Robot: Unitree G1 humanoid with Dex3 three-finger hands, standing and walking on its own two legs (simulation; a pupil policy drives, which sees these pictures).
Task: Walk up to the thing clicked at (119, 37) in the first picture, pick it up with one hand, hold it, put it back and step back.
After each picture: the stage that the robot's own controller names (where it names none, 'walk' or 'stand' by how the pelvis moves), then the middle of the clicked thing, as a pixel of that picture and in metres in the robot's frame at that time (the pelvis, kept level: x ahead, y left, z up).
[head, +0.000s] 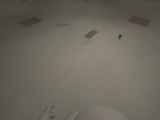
stand; (119, 37) +2.06 -0.70 -0.72
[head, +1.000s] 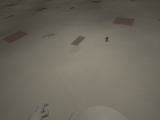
walk; (106, 39) +1.98 -0.19 -0.68
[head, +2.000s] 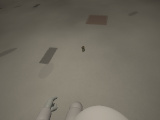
walk; (83, 49) +1.34 +0.26 -0.71
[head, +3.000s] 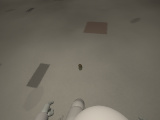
walk; (80, 67) +0.86 +0.26 -0.71
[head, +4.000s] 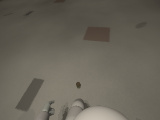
walk; (78, 85) +0.51 +0.24 -0.71
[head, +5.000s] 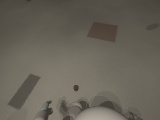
stand; (75, 88) +0.39 +0.21 -0.70
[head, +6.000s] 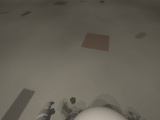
stand; (72, 100) +0.31 +0.22 -0.72
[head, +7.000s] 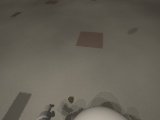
stand; (71, 99) +0.31 +0.26 -0.72
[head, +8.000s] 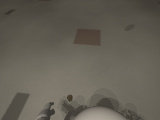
stand; (69, 98) +0.30 +0.27 -0.72
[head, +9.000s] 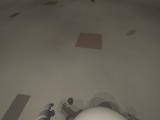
stand; (70, 101) +0.30 +0.25 -0.73
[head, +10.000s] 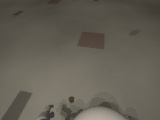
stand; (71, 100) +0.31 +0.24 -0.73
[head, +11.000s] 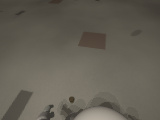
stand; (71, 100) +0.31 +0.24 -0.73
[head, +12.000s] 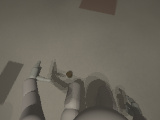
go down; (69, 74) +0.37 +0.22 -0.52
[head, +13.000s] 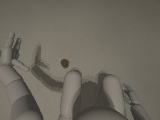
go down; (64, 63) +0.41 +0.24 -0.32
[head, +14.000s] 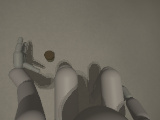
close in; (49, 56) +0.40 +0.27 -0.25
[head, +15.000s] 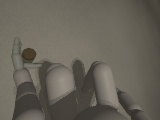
close; (28, 56) +0.39 +0.28 -0.22
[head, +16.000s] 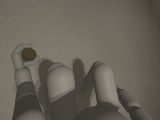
close; (28, 56) +0.38 +0.29 -0.22
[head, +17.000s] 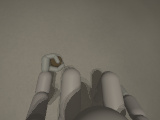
lift; (55, 62) +0.33 +0.26 -0.09
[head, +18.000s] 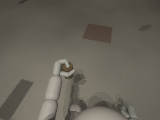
hold; (68, 70) +0.32 +0.17 +0.04
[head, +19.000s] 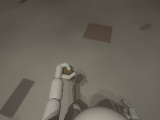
hold; (69, 74) +0.32 +0.17 +0.00
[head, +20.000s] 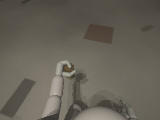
hold; (69, 71) +0.33 +0.17 +0.00
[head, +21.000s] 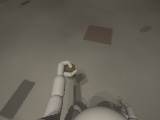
hold; (71, 72) +0.33 +0.16 +0.00
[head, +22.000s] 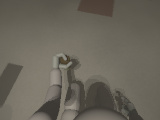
crouch; (65, 63) +0.39 +0.19 -0.07
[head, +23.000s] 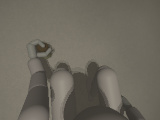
lower; (44, 51) +0.44 +0.27 -0.17
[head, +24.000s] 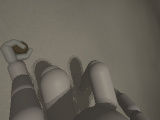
lower; (22, 51) +0.42 +0.29 -0.23
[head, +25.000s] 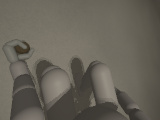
lower; (24, 51) +0.42 +0.29 -0.23
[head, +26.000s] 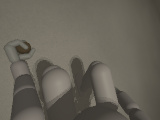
lower; (25, 51) +0.42 +0.29 -0.23
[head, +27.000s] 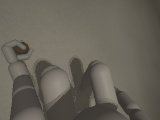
lower; (23, 51) +0.42 +0.29 -0.23
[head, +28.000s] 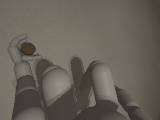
open; (27, 51) +0.41 +0.28 -0.23
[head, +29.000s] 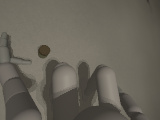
stand; (43, 52) +0.41 +0.27 -0.24
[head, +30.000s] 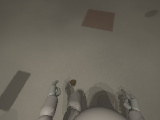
stand; (72, 83) +0.38 +0.20 -0.59
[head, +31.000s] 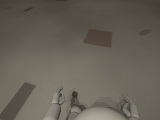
stand; (74, 95) +0.38 +0.20 -0.66
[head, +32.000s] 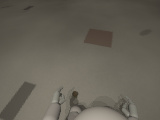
stand; (75, 94) +0.37 +0.19 -0.67
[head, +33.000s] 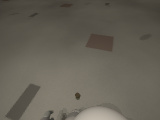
stand; (77, 96) +0.40 +0.19 -0.72
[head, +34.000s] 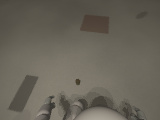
walk; (77, 82) +0.44 +0.17 -0.70
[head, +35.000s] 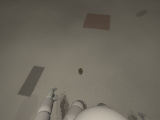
walk; (80, 71) +0.63 +0.18 -0.70
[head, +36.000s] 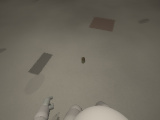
stand; (83, 60) +0.97 +0.14 -0.70
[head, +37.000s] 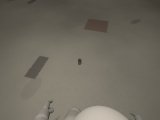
stand; (79, 61) +0.95 +0.23 -0.71
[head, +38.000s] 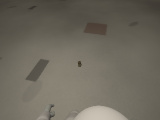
stand; (79, 64) +0.97 +0.22 -0.72
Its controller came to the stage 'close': yes
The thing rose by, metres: 0.71
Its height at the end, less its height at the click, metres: +0.00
